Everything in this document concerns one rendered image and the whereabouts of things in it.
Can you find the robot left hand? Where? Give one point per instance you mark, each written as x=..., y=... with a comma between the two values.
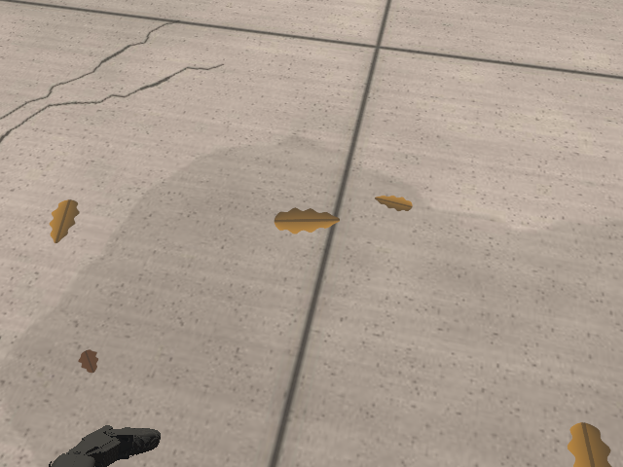
x=107, y=445

